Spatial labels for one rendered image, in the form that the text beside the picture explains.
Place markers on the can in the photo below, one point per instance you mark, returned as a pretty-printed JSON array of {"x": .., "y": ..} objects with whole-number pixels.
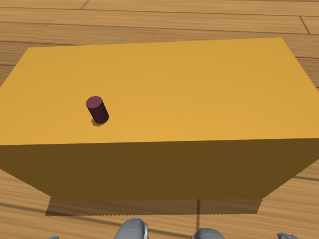
[{"x": 97, "y": 109}]

